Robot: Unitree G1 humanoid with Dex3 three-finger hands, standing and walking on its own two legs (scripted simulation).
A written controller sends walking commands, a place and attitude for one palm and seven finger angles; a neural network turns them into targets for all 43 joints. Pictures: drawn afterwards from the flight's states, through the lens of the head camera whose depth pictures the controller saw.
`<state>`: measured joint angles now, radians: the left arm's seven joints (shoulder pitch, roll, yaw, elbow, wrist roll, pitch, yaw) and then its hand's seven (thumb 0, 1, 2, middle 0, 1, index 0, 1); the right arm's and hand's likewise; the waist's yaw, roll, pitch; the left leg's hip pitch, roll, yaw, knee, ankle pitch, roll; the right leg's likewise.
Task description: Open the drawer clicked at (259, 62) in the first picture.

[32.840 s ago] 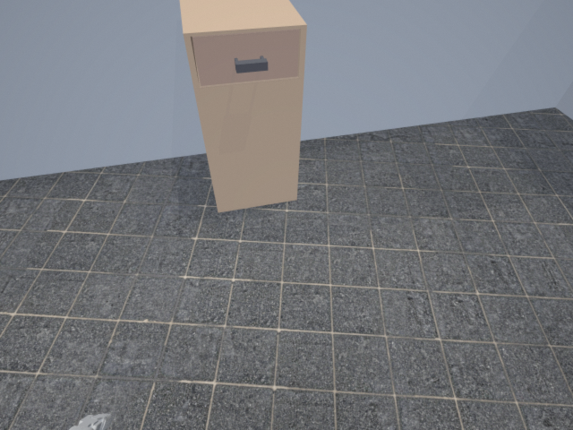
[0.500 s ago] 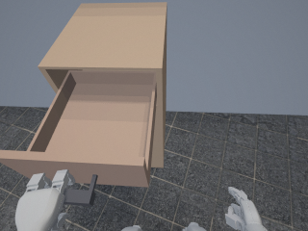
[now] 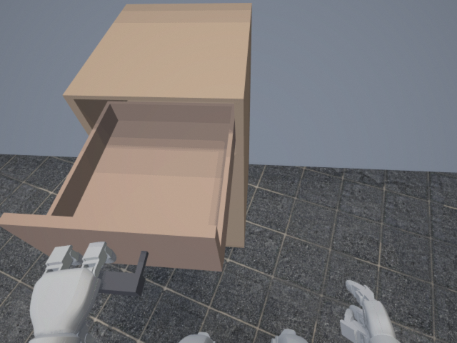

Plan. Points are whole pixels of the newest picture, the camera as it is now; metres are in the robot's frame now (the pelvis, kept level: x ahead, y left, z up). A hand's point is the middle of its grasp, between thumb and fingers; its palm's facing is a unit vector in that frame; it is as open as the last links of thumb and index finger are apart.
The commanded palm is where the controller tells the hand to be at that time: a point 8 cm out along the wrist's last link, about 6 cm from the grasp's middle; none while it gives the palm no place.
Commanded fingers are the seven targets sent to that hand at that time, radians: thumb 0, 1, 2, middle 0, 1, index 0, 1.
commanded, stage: lift the hand off the handle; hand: left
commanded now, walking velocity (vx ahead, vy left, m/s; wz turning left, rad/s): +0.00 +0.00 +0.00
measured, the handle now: (114, 268) +0.22 +0.22 +0.01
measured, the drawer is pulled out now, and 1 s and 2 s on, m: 0.30 0.29 0.29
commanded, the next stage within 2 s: draw the hand back to the body in 1.32 s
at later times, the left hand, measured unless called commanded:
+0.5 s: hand (74, 280) +0.19 +0.26 +0.05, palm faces +0.03 -0.07 -1.00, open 13.5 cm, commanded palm +0.16 +0.25 +0.12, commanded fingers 0.00 -0.50 0.30 -0.30 -1.20 -0.30 -1.20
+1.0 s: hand (50, 258) +0.20 +0.25 +0.13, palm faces +0.06 -0.08 -1.00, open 13.8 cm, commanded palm +0.17 +0.25 +0.19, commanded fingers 0.00 -0.50 0.30 -0.30 -1.20 -0.30 -1.20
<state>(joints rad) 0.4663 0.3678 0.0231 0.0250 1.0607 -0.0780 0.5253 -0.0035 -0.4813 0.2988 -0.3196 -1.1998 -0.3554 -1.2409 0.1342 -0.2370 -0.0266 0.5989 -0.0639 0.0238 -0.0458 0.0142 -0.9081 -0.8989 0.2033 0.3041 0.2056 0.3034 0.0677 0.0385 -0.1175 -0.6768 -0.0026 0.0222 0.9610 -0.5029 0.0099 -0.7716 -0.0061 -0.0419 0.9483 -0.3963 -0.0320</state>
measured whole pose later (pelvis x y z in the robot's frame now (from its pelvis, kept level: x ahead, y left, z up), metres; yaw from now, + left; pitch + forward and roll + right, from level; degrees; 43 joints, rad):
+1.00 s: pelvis +0.03 +0.01 +0.05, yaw -1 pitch +4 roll +0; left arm 0.58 0.46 0.06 -0.39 0.91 0.01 0.23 0.00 -0.49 0.30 -0.32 -1.20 -0.32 -1.20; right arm 0.13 -0.25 0.02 0.56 -0.02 0.04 -0.02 0.02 -0.91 -0.90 0.20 0.30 0.21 0.30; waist 0.11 0.09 -0.07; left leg -0.28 0.00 0.03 0.60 -0.38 0.01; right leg -0.38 0.01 -0.03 0.60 -0.29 -0.02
